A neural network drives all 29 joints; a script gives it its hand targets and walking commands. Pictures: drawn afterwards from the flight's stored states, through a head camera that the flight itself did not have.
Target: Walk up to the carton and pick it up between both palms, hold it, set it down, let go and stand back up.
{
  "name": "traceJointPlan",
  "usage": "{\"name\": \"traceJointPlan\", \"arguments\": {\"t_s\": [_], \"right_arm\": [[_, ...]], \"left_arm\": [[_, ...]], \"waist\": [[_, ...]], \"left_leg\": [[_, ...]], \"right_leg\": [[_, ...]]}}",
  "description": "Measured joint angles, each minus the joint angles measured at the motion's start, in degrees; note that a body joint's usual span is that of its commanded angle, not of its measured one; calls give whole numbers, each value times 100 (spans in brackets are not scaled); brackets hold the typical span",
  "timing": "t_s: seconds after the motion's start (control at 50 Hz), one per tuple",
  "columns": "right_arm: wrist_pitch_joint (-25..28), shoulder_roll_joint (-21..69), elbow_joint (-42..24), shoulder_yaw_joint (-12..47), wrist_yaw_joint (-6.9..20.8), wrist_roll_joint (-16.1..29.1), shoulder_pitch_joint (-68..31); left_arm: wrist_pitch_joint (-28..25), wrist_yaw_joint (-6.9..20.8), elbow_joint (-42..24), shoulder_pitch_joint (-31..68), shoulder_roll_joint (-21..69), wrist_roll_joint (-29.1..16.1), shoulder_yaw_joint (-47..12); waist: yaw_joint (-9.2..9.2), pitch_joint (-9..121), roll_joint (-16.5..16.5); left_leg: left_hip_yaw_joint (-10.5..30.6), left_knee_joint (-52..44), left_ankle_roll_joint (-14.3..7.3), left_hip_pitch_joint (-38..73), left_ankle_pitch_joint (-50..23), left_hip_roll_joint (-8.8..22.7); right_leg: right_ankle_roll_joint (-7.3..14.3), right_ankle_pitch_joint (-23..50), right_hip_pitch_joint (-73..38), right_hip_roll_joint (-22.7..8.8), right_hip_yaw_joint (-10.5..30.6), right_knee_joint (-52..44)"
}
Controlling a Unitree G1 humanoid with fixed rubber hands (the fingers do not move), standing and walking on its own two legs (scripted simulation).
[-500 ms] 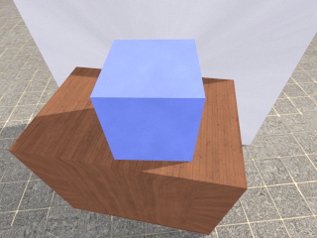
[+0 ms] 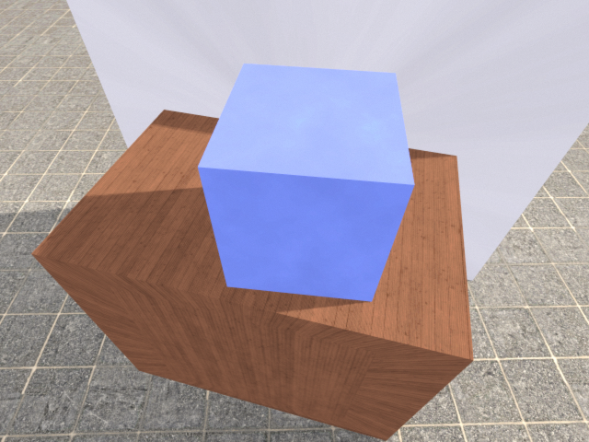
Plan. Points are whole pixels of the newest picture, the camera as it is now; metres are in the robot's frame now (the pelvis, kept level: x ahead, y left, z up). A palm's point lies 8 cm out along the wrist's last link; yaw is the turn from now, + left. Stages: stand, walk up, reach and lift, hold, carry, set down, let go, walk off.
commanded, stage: walk up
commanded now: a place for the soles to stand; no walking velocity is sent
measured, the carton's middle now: (308, 183) +0.54 -0.02 +0.04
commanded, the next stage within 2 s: reach and lift in 0.92 s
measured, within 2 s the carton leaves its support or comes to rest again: neither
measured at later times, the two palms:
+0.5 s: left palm out of the picture +0.04 +0.28 -0.14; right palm out of the picture +0.08 -0.22 -0.12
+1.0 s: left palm out of the picture +0.09 +0.28 -0.13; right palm out of the picture +0.10 -0.23 -0.13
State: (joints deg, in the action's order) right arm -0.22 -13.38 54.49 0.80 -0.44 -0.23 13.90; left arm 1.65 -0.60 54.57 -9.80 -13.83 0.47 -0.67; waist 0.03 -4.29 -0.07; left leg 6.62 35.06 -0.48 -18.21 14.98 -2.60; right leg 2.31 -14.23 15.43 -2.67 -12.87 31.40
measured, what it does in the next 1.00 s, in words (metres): stands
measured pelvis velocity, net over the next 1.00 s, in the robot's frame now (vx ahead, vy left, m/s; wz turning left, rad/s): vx -0.01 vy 0.02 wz -0.04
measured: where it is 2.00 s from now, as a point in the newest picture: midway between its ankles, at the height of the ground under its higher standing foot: outside the picture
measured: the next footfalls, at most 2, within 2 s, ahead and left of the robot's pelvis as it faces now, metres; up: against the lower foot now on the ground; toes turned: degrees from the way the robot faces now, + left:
none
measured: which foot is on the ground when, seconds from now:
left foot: down 0.00-1.00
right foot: down 0.00-1.00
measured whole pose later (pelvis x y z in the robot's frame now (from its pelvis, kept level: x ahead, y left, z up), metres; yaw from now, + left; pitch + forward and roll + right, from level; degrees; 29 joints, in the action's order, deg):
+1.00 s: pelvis -0.01 +0.02 -0.01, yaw -2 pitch +0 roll +0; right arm 0.3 -11.6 55.4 -3.5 2.0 -4.1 5.0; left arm 12.3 -1.6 46.5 -9.7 -15.7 -2.2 0.1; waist -0.3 -3.0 0.5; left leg 0.1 39.7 -1.6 -23.4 16.6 -2.0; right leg 1.3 -18.4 23.2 -1.5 -4.7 39.5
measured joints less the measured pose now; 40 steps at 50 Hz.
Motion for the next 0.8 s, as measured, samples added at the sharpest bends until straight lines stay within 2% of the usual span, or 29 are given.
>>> {"name": "traceJointPlan", "arguments": {"t_s": [0.2, 0.26, 0.3, 0.44, 0.58, 0.62, 0.68, 0.8], "right_arm": [[-100, -83, -375, -138, 13, -3, -211], [-160, -44, -399, -127, -8, 40, -249], [-203, -29, -400, -113, -10, 37, -276], [-140, -30, -506, -136, 72, -98, -303], [-136, 103, -404, -81, 43, 19, -175], [-176, 125, -346, -66, 23, 33, -184], [-182, 124, -302, -68, 31, 24, -231], [-122, 89, -313, -80, 54, -23, -320]], "left_arm": [[128, -8, -168, 78, -159, 3, 96], [101, 0, -237, 31, -170, -6, 86], [23, -7, -273, -44, -144, -5, 63], [-33, -51, -173, -274, -24, 4, 55], [30, 17, -189, -241, -58, -7, 87], [-35, 9, -215, -277, -45, -7, 68], [-127, -17, -201, -347, 1, 3, 37], [-139, -36, -136, -392, 42, -16, 28]], "waist": [[-63, -124, 52], [-81, -90, 71], [-101, -53, 77], [-65, -14, -121], [-133, -17, 54], [-149, 6, 97], [-133, 36, 80], [-58, 64, -24]], "left_leg": [[-52, 250, -142, -141, 48, -189], [-50, 107, -157, -129, -48, -212], [-47, -11, -150, -112, -125, -239], [-63, 189, -147, -186, -28, -167], [-200, -22, -235, -52, -91, -229], [-235, -167, -236, -3, -159, -245], [-258, -295, -225, 51, -212, -236], [-254, -272, -209, 62, -173, -192]], "right_leg": [[-73, -194, 212, -203, 69, 446], [-38, -349, 268, -69, 302, 431], [-22, -40, 245, -46, 376, 256], [-114, -9, 179, -10, 313, 206], [-80, -220, 223, -20, 556, 309], [-75, 7, 196, -8, 639, 157], [-167, 99, 155, -2, 671, 34], [-171, 88, 108, 46, 667, -27]]}}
